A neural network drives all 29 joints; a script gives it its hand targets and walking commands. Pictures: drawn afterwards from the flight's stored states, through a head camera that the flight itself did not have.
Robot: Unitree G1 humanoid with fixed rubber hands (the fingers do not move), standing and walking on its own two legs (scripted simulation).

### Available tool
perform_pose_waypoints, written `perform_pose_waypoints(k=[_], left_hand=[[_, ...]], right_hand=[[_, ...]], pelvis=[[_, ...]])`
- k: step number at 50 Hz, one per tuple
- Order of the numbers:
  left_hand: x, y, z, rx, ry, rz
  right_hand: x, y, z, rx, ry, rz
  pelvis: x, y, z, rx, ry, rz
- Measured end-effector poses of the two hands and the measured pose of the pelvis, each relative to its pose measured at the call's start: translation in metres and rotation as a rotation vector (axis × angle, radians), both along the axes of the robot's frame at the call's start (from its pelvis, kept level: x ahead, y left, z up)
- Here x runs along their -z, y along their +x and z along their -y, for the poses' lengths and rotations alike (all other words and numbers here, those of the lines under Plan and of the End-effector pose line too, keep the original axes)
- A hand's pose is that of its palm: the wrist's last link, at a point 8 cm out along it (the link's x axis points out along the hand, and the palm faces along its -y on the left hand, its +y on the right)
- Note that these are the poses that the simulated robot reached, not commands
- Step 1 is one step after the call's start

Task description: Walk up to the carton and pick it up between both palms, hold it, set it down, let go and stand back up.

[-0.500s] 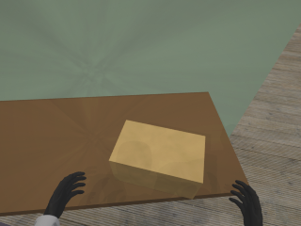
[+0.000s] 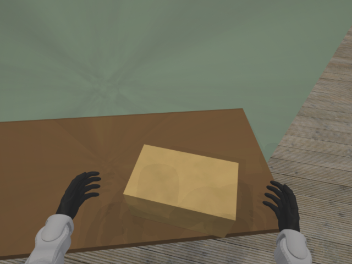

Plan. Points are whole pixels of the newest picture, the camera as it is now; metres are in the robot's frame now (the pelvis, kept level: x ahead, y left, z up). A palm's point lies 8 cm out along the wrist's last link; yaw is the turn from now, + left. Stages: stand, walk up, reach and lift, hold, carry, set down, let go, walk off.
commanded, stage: reach and lift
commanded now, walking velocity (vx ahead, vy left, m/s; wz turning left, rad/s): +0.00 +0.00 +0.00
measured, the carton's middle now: (183, 189) +0.35 -0.01 -0.13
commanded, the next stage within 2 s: none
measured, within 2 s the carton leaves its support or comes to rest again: neither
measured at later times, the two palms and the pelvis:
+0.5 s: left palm (79, 166) +0.33 +0.25 +0.03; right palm (290, 193) +0.26 -0.25 +0.01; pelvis +0.01 -0.01 +0.01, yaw +0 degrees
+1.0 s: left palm (91, 132) +0.40 +0.22 +0.07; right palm (290, 165) +0.32 -0.26 +0.04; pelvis -0.01 +0.00 +0.00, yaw +0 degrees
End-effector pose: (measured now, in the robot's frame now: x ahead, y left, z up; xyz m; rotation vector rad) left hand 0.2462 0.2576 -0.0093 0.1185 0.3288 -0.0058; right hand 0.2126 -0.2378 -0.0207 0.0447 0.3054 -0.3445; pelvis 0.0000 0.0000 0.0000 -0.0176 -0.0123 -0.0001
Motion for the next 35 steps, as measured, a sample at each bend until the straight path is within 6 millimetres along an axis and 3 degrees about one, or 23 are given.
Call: perform_pose_waypoints(k=[8, 18, 28, 35], left_hand=[[-0.018, 0.031, 0.002, -0.013, -0.004, 0.013], [-0.046, 0.072, 0.009, 0.001, -0.026, 0.038], [-0.041, 0.089, 0.013, -0.014, -0.050, -0.006], [-0.055, 0.111, 0.023, 0.009, -0.043, 0.042]], right_hand=[[-0.006, 0.016, 0.009, -0.013, 0.004, -0.004], [-0.038, 0.049, 0.014, -0.021, -0.030, 0.055], [-0.036, 0.056, 0.010, -0.008, -0.022, 0.007], [-0.046, 0.070, 0.010, -0.014, -0.029, 0.028]], pelvis=[[-0.002, 0.012, 0.010, -0.004, 0.004, -0.005], [-0.007, 0.015, 0.016, -0.003, 0.007, -0.011], [-0.008, 0.005, 0.010, -0.003, 0.002, -0.039], [-0.006, -0.005, 0.003, -0.001, -0.005, -0.084]])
